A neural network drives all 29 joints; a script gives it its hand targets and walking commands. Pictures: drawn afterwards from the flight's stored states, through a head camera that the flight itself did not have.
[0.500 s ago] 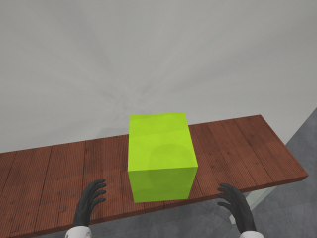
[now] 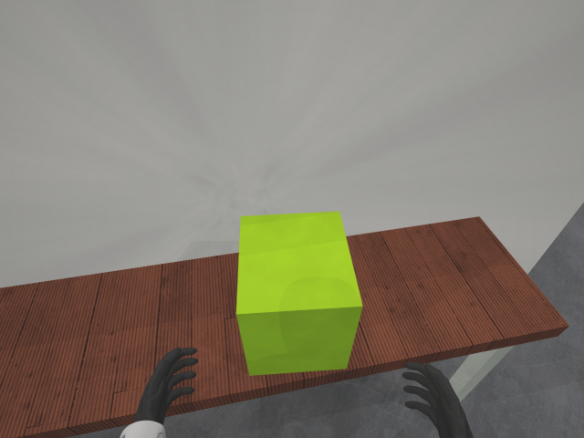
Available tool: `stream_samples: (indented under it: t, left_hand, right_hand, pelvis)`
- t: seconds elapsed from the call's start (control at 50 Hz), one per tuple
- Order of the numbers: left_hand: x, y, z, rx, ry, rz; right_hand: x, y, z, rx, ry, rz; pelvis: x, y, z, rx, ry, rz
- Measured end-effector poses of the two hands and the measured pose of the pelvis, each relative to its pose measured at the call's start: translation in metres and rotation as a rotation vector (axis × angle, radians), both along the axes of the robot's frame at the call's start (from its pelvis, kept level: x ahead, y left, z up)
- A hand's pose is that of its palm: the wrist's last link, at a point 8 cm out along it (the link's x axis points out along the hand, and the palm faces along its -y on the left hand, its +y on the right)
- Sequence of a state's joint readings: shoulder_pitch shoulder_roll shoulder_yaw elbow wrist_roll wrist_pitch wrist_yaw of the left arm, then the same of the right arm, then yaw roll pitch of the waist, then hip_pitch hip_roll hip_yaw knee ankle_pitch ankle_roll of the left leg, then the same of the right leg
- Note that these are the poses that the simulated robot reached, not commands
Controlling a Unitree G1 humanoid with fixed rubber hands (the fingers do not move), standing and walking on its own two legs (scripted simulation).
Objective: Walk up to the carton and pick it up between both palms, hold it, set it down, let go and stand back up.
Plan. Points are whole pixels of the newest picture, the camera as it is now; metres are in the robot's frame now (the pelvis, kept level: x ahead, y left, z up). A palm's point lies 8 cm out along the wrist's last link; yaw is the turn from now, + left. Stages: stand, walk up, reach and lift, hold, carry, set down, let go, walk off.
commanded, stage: set down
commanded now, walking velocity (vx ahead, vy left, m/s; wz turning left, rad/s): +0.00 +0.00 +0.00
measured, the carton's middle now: (294, 293) +0.38 +0.05 -0.04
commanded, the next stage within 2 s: let go in 0.40 s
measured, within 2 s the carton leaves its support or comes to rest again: neither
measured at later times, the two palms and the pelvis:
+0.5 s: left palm (157, 415) +0.18 +0.22 -0.06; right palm out of the picture +0.18 -0.19 -0.07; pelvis +0.01 +0.00 +0.00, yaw -1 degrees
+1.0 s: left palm (155, 412) +0.18 +0.22 -0.05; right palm out of the picture +0.14 -0.22 -0.09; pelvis -0.01 +0.00 +0.00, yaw +2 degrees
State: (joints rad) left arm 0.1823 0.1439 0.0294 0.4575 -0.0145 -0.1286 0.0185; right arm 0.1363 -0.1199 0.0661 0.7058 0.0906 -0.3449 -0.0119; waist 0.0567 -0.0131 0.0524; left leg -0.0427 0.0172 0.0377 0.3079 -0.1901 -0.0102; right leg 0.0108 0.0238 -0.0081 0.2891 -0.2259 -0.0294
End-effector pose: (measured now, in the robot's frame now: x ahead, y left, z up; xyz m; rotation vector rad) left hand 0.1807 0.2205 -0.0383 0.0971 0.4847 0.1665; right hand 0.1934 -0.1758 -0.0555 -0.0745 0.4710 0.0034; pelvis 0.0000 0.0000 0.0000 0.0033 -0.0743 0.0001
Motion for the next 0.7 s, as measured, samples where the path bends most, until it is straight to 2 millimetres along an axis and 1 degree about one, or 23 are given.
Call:
stream_samples:
  t: [0.06, 0.1, 0.16, 0.3, 0.4, 0.56, 0.7]
  left_hand:
    - [-0.004, -0.002, -0.012, -0.003, 0.089, -0.014]
    - [-0.006, -0.002, -0.017, -0.009, 0.121, -0.012]
    - [-0.005, -0.002, -0.015, -0.003, 0.111, -0.017]
    - [-0.004, 0.001, -0.020, 0.002, 0.129, -0.031]
    - [-0.002, 0.001, -0.019, 0.002, 0.138, -0.043]
    - [0.000, 0.002, -0.017, 0.015, 0.168, -0.061]
    - [0.002, 0.002, -0.016, 0.014, 0.189, -0.063]
  right_hand:
    - [-0.004, -0.001, -0.005, -0.002, 0.034, 0.002]
    - [-0.005, -0.004, -0.003, -0.008, 0.034, -0.012]
    - [-0.006, -0.008, -0.002, -0.022, 0.035, -0.021]
    - [-0.014, -0.013, -0.013, -0.048, 0.101, -0.013]
    - [-0.017, -0.015, -0.014, -0.045, 0.098, -0.023]
    - [-0.018, -0.018, -0.016, -0.038, 0.101, -0.041]
    - [-0.032, -0.023, -0.024, -0.034, 0.161, -0.061]
  pelvis:
    - [0.000, 0.001, 0.000, 0.001, -0.005, -0.003]
    - [0.002, 0.001, 0.000, 0.001, 0.001, -0.007]
    - [0.004, 0.000, 0.000, 0.001, 0.013, -0.012]
    - [0.009, 0.000, 0.000, -0.002, 0.012, -0.017]
    - [0.011, 0.002, 0.000, -0.003, 0.009, -0.018]
    - [0.009, 0.005, -0.001, -0.006, -0.006, -0.021]
    - [0.004, 0.004, -0.001, -0.006, -0.008, -0.028]
